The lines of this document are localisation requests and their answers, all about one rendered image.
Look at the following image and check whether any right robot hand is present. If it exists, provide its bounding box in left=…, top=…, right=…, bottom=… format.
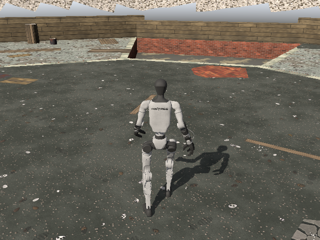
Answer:
left=183, top=142, right=195, bottom=156

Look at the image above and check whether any left robot hand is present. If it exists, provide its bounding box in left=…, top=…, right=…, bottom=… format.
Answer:
left=134, top=129, right=146, bottom=138

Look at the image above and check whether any right robot thigh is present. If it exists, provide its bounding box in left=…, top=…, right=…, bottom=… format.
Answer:
left=165, top=139, right=177, bottom=169

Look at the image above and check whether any left robot forearm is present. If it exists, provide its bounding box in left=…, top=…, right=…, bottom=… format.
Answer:
left=134, top=119, right=141, bottom=132

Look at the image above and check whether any right robot forearm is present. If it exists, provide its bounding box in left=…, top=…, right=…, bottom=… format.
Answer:
left=180, top=121, right=193, bottom=145

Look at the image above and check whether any right robot upper arm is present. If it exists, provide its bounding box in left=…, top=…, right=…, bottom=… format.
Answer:
left=171, top=101, right=185, bottom=129

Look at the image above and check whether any left robot upper arm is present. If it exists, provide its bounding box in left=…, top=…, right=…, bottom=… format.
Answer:
left=136, top=100, right=150, bottom=127

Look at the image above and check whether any right robot foot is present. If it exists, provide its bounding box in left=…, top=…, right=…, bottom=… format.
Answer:
left=165, top=186, right=172, bottom=198

